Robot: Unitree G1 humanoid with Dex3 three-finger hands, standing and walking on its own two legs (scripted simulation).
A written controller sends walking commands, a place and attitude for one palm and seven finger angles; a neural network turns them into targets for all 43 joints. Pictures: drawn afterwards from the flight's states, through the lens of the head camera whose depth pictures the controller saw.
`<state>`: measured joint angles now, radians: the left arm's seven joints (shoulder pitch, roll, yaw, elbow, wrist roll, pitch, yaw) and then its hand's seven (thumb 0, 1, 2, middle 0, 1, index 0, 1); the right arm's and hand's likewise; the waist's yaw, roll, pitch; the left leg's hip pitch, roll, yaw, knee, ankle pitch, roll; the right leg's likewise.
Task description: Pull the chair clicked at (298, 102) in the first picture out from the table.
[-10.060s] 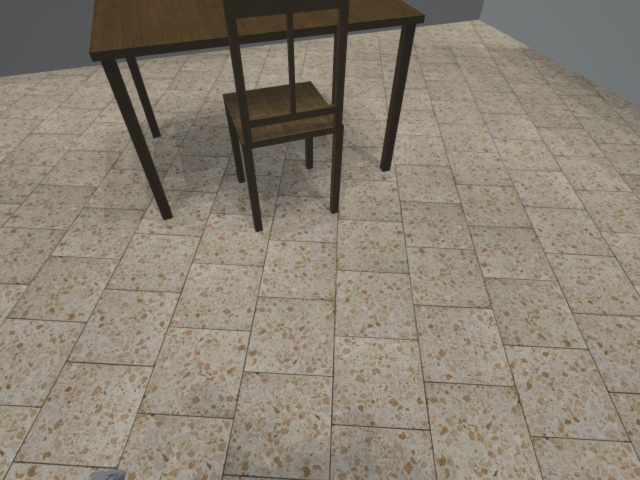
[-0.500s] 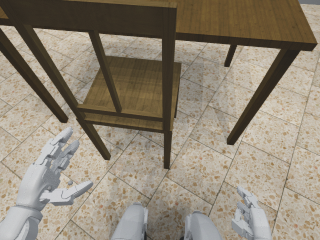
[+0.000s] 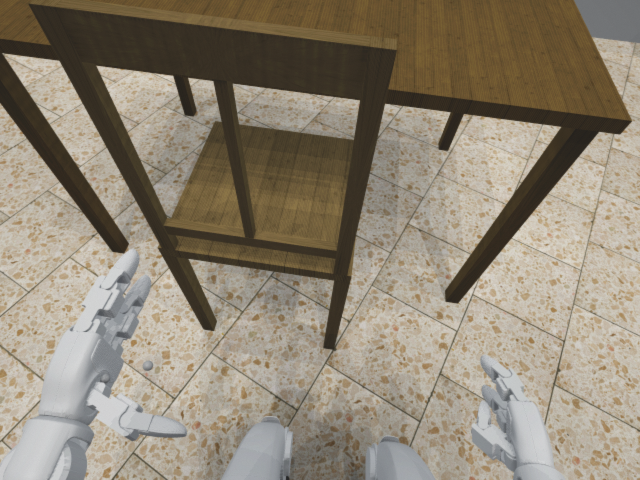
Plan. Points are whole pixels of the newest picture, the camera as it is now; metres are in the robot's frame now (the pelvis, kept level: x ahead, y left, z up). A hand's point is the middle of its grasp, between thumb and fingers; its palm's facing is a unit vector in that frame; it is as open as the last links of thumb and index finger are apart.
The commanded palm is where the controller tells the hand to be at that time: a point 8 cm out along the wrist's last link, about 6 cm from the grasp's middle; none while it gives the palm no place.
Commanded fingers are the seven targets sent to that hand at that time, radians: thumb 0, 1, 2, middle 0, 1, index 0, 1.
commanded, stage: raise the hand toward the chair's back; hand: left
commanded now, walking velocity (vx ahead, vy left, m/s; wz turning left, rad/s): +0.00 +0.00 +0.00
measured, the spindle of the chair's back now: (239, 173) +0.52 +0.17 +0.03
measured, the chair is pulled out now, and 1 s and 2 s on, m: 0.00 0.00 0.00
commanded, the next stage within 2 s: aim the fingers beside a spindle in 0.84 s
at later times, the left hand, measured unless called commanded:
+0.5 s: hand (151, 338) +0.25 +0.20 +0.06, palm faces -0.05 -1.00 -0.06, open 16.9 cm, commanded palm +0.23 +0.25 +0.07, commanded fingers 0.00 -0.50 0.30 -0.06 -0.08 -0.06 -0.08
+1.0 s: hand (171, 345) +0.24 +0.18 +0.06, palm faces -0.03 -1.00 -0.08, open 16.9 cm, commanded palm +0.23 +0.24 +0.06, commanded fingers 0.00 -0.50 0.30 -0.06 -0.08 -0.06 -0.08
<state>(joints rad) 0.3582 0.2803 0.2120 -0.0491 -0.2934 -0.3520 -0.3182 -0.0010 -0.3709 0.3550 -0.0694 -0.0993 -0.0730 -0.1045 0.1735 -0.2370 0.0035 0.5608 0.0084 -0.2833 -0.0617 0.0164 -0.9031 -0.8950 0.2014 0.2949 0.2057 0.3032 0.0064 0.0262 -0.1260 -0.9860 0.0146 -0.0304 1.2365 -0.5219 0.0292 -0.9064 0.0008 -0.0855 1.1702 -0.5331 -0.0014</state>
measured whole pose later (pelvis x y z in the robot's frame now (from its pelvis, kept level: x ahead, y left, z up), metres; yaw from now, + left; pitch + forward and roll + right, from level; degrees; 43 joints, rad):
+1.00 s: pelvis +0.00 -0.02 +0.01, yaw +0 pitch +15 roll -2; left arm 0.27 0.28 0.23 0.04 -0.30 -0.33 -0.34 -0.01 -0.50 0.30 -0.06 -0.08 -0.06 -0.08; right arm 0.20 -0.25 0.02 0.58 0.01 -0.27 -0.07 0.02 -0.90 -0.89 0.20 0.30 0.21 0.30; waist 0.01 0.04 -0.12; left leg -0.94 0.03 -0.03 1.19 -0.50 0.00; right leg -0.88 0.01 -0.08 1.15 -0.53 -0.03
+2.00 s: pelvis -0.01 -0.01 -0.02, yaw -1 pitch +20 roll -3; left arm -0.11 0.26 0.20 0.34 -0.23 -0.36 -0.29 -0.01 -0.50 0.30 -0.06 -0.08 -0.06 -0.08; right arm 0.20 -0.26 0.02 0.62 -0.01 -0.24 -0.04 0.01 -0.90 -0.89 0.20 0.30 0.21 0.30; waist -0.01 0.03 -0.15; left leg -1.11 0.02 -0.01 1.29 -0.52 0.02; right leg -1.05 0.00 -0.06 1.25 -0.54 -0.01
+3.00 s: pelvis -0.01 -0.02 -0.03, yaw -1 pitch +22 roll -2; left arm -0.28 0.25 0.22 0.54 -0.18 -0.42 -0.25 -0.01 -0.50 0.30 -0.06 -0.08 -0.06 -0.08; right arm 0.20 -0.27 0.01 0.63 -0.01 -0.16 -0.03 0.01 -0.90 -0.89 0.20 0.29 0.21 0.30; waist -0.03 0.03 -0.16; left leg -1.17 0.02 0.00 1.32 -0.53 0.01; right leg -1.13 0.01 -0.05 1.30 -0.56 -0.02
